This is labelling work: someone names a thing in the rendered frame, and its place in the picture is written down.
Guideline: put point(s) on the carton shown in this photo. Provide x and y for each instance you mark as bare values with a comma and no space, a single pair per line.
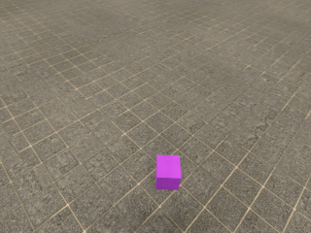
168,172

